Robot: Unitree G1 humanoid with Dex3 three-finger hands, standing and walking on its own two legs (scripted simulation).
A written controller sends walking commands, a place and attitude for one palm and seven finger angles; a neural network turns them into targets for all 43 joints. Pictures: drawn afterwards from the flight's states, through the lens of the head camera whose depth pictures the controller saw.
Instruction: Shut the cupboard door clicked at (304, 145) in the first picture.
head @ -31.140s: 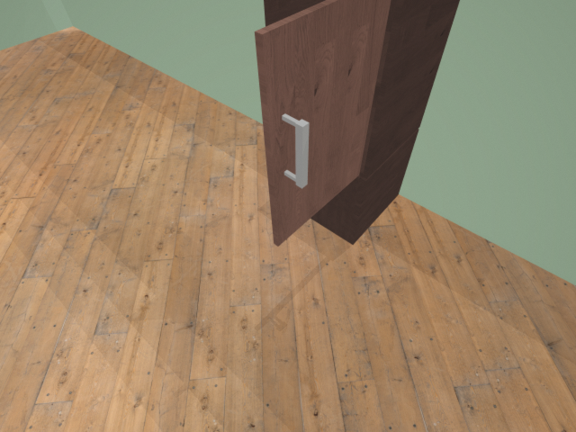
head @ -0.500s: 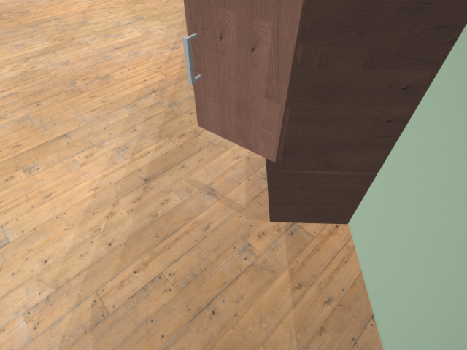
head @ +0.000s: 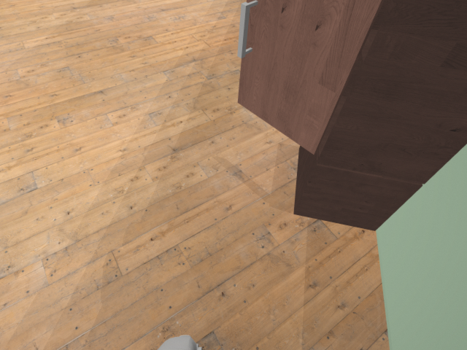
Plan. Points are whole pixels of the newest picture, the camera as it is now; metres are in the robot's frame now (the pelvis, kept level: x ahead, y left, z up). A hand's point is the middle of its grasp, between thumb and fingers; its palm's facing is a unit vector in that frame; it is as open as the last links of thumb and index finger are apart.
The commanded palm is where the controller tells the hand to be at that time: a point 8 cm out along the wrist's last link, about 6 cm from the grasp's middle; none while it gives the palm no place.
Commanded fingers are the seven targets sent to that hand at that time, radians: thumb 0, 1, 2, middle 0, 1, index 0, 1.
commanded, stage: walk to a spot facing it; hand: left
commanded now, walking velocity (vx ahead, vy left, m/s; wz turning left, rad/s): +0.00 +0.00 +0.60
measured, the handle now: (247, 30) +1.03 -0.02 +0.02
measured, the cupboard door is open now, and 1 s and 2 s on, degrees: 57 57 57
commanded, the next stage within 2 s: none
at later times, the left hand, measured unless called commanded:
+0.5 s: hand out of the picture +0.02 +0.17 -0.13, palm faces +0.28 -0.91 -0.31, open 7.3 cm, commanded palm none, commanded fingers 0.00 0.90 0.90 -0.20 -0.30 -0.20 -0.30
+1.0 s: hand out of the picture -0.06 +0.20 -0.14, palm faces +0.60 -0.76 -0.25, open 7.4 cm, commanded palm none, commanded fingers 0.00 0.90 0.90 -0.20 -0.30 -0.20 -0.30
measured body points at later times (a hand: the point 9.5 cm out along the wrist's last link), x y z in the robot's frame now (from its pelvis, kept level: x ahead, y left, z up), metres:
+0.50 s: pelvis -0.02 -0.05 +0.02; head +0.04 -0.07 +0.47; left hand +0.01 +0.22 -0.10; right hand +0.12 -0.30 -0.14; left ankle -0.03 +0.08 -0.65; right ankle +0.00 -0.17 -0.71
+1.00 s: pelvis +0.02 -0.02 +0.03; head +0.03 +0.00 +0.47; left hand -0.10 +0.24 -0.12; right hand +0.20 -0.20 -0.11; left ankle -0.09 +0.05 -0.71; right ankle +0.14 -0.12 -0.64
